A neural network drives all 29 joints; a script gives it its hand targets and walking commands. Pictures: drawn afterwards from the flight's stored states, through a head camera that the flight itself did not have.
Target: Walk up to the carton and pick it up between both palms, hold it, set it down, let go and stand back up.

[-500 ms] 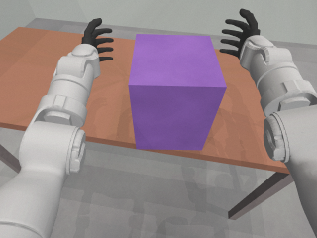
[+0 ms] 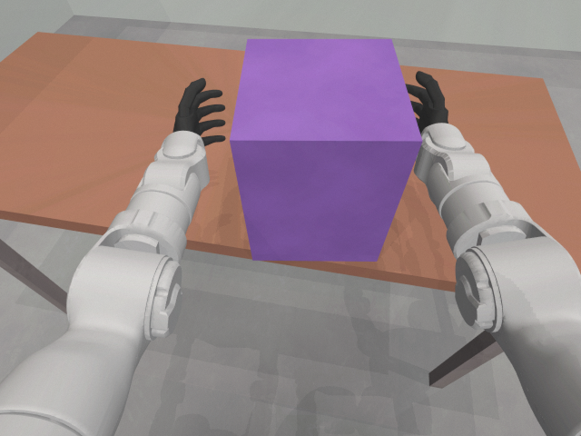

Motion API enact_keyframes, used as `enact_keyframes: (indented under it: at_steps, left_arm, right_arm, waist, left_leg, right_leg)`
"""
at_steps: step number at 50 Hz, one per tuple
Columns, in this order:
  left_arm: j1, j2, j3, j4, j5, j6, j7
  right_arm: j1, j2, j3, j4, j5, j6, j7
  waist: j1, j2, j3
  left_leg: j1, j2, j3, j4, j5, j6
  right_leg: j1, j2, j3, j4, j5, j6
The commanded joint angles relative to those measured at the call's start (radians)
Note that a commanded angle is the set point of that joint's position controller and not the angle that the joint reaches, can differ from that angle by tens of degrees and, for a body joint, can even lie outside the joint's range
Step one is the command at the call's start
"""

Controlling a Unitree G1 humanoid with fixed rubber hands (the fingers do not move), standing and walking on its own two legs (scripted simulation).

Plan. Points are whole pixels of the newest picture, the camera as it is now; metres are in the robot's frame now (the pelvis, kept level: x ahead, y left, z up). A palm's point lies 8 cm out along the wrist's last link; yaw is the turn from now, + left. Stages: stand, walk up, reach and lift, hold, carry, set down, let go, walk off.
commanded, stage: reach and lift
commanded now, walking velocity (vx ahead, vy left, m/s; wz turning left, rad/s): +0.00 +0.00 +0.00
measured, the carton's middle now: (316, 158) +0.48 -0.01 +0.10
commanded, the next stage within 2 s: none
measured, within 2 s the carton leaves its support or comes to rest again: neither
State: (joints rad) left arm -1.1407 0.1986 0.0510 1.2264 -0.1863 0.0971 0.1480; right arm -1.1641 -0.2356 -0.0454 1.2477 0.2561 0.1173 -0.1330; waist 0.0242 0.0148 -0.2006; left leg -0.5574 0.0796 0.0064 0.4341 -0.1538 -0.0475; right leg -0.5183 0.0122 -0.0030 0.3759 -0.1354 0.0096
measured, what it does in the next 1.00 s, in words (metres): stands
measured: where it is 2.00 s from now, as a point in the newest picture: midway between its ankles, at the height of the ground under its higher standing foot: outside the picture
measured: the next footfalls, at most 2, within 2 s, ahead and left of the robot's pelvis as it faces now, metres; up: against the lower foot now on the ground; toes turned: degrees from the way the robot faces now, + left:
none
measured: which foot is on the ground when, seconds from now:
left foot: down 0.00-1.00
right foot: down 0.00-1.00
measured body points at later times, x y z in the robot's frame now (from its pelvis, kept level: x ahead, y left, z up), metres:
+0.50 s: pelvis +0.01 +0.00 +0.00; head +0.06 +0.02 +0.45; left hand +0.49 +0.15 +0.13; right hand +0.49 -0.15 +0.15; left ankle +0.02 +0.15 -0.74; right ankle +0.01 -0.13 -0.74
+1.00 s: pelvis +0.03 +0.01 +0.01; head +0.05 +0.02 +0.46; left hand +0.47 +0.16 +0.13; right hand +0.47 -0.13 +0.15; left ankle +0.02 +0.14 -0.74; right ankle +0.01 -0.12 -0.74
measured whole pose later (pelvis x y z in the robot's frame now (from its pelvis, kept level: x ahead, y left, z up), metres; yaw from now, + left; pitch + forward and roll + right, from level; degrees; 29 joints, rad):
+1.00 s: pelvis +0.03 +0.01 +0.01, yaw -1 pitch +2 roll +0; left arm -0.89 -0.06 0.59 0.85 0.41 0.14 0.01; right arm -0.91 0.10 -0.67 0.90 -0.44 -0.02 -0.01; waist 0.01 -0.04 -0.01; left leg -0.17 0.06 0.06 0.32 -0.18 -0.03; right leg -0.17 -0.02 0.00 0.31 -0.18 0.02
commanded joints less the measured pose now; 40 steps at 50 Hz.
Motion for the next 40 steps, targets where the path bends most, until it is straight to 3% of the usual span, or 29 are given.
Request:
enact_keyframes:
  at_steps: [1, 2, 5, 8, 9, 12, 15, 18, 21, 23, 26, 28, 30, 31, 33, 34, 36, 37, 40]
  left_arm:
    - [-0.432, 0.151, 0.055, -0.038, 0.041, -0.093, -0.018]
    - [-0.445, 0.141, 0.046, -0.034, 0.044, -0.102, -0.015]
    - [-0.499, 0.12, 0.021, -0.09, 0.036, -0.131, -0.007]
    - [-0.523, 0.095, 0.013, -0.155, 0.033, -0.161, 0.006]
    - [-0.527, 0.093, 0.011, -0.163, 0.025, -0.169, 0.009]
    - [-0.554, 0.051, -0.008, -0.211, 0.028, -0.176, 0.015]
    - [-0.527, 0.029, 0.019, -0.211, 0.063, -0.168, 0.018]
    - [-0.493, -0.009, 0.051, -0.175, 0.095, -0.148, 0.008]
    - [-0.483, -0.045, 0.11, -0.195, 0.162, -0.149, 0.002]
    - [-0.485, -0.05, 0.157, -0.229, 0.224, -0.147, 0.005]
    - [-0.513, -0.168, 0.23, -0.224, 0.31, -0.119, -0.02]
    - [-0.525, -0.291, 0.306, -0.257, 0.393, -0.119, -0.065]
    - [-0.502, -0.492, 0.364, -0.254, 0.508, -0.117, -0.132]
    - [-0.483, -0.556, 0.374, -0.236, 0.544, -0.109, -0.164]
    - [-0.412, -0.588, 0.411, -0.242, 0.601, -0.086, -0.192]
    - [-0.404, -0.602, 0.415, -0.276, 0.607, -0.073, -0.199]
    - [-0.383, -0.581, 0.429, -0.296, 0.62, -0.043, -0.206]
    - [-0.369, -0.585, 0.421, -0.307, 0.62, -0.03, -0.208]
    - [-0.365, -0.571, 0.409, -0.349, 0.618, -0.016, -0.211]
  right_arm:
    - [-0.43, -0.106, -0.002, -0.131, 0.0, -0.085, -0.007]
    - [-0.43, -0.096, -0.005, -0.131, 0.003, -0.09, -0.004]
    - [-0.465, -0.092, -0.014, -0.183, -0.007, -0.117, 0.003]
    - [-0.471, -0.104, -0.015, -0.229, 0.002, -0.138, 0.015]
    - [-0.465, -0.087, -0.007, -0.232, 0.004, -0.139, 0.018]
    - [-0.453, -0.083, -0.018, -0.184, -0.003, -0.136, 0.032]
    - [-0.438, -0.084, -0.012, -0.154, -0.008, -0.145, 0.031]
    - [-0.422, -0.038, -0.02, -0.126, -0.027, -0.14, 0.029]
    - [-0.446, 0.029, -0.036, -0.208, -0.055, -0.149, 0.027]
    - [-0.437, 0.046, -0.083, -0.23, -0.108, -0.146, 0.025]
    - [-0.46, 0.176, -0.158, -0.247, -0.214, -0.127, 0.047]
    - [-0.46, 0.344, -0.218, -0.301, -0.326, -0.128, 0.09]
    - [-0.447, 0.561, -0.314, -0.314, -0.495, -0.135, 0.153]
    - [-0.43, 0.661, -0.339, -0.337, -0.567, -0.137, 0.187]
    - [-0.376, 0.724, -0.385, -0.363, -0.655, -0.148, 0.225]
    - [-0.34, 0.75, -0.397, -0.368, -0.679, -0.15, 0.234]
    - [-0.326, 0.77, -0.394, -0.365, -0.689, -0.147, 0.25]
    - [-0.288, 0.764, -0.396, -0.332, -0.703, -0.142, 0.257]
    - [-0.282, 0.775, -0.385, -0.351, -0.715, -0.155, 0.265]
  waist:
    - [0.019, -0.088, -0.516]
    - [0.028, -0.065, -0.512]
    - [0.006, -0.036, -0.564]
    - [0.009, 0.009, -0.659]
    - [0.005, 0.001, -0.7]
    - [-0.02, 0.018, -0.73]
    - [-0.003, 0.043, -0.714]
    - [-0.003, -0.012, -0.656]
    - [0.022, -0.025, -0.653]
    - [0.022, -0.009, -0.644]
    - [0.017, -0.04, -0.543]
    - [0.022, -0.048, -0.545]
    - [-0.001, -0.04, -0.508]
    - [0.006, -0.043, -0.517]
    - [0.015, -0.056, -0.48]
    - [0.007, -0.05, -0.473]
    - [0.032, -0.08, -0.387]
    - [0.018, -0.06, -0.346]
    - [0.028, -0.071, -0.295]
  left_leg:
    - [0.246, -0.08, 0.069, 0.004, 0.198, -0.009]
    - [0.238, -0.081, 0.074, 0.0, 0.207, -0.015]
    - [0.284, -0.083, 0.082, 0.018, 0.272, -0.033]
    - [0.346, -0.079, 0.072, 0.058, 0.35, -0.05]
    - [0.351, -0.075, 0.075, 0.066, 0.368, -0.047]
    - [0.398, -0.065, 0.062, 0.075, 0.401, -0.061]
    - [0.423, -0.065, 0.069, 0.099, 0.494, -0.078]
    - [0.381, -0.068, 0.069, 0.074, 0.447, -0.063]
    - [0.318, -0.072, 0.074, 0.051, 0.429, -0.038]
    - [0.32, -0.081, 0.086, 0.031, 0.397, -0.038]
    - [0.338, -0.084, 0.099, -0.015, 0.32, -0.028]
    - [0.343, -0.092, 0.113, -0.056, 0.272, -0.01]
    - [0.375, -0.097, 0.122, -0.106, 0.207, -0.004]
    - [0.386, -0.096, 0.131, -0.115, 0.208, -0.003]
    - [0.419, -0.104, 0.151, -0.127, 0.241, 0.005]
    - [0.421, -0.099, 0.148, -0.133, 0.239, 0.0]
    - [0.428, -0.102, 0.167, -0.139, 0.245, 0.006]
    - [0.45, -0.096, 0.163, -0.14, 0.255, 0.003]
    - [0.483, -0.1, 0.184, -0.137, 0.259, 0.01]
  right_leg:
    - [0.341, 0.037, -0.017, 0.019, 0.269, 0.043]
    - [0.338, 0.036, -0.02, 0.02, 0.263, 0.04]
    - [0.292, 0.041, -0.041, 0.018, 0.301, 0.028]
    - [0.239, 0.041, -0.045, 0.027, 0.343, 0.025]
    - [0.25, 0.041, -0.036, 0.037, 0.378, 0.026]
    - [0.232, 0.048, -0.047, 0.038, 0.371, 0.013]
    - [0.212, 0.052, -0.046, 0.027, 0.405, 0.013]
    - [0.263, 0.047, -0.044, 0.024, 0.42, 0.023]
    - [0.337, 0.04, -0.032, 0.031, 0.451, 0.031]
    - [0.362, 0.039, -0.029, 0.023, 0.429, 0.035]
    - [0.381, 0.036, -0.04, -0.011, 0.367, 0.034]
    - [0.436, 0.027, -0.043, -0.022, 0.354, 0.04]
    - [0.494, 0.02, -0.051, -0.051, 0.32, 0.042]
    - [0.553, 0.024, -0.064, -0.057, 0.348, 0.041]
    - [0.596, 0.025, -0.081, -0.049, 0.398, 0.053]
    - [0.614, 0.022, -0.079, -0.045, 0.394, 0.053]
    - [0.626, 0.031, -0.099, -0.037, 0.387, 0.064]
    - [0.6, 0.023, -0.094, -0.036, 0.377, 0.069]
    - [0.557, 0.032, -0.117, -0.035, 0.317, 0.084]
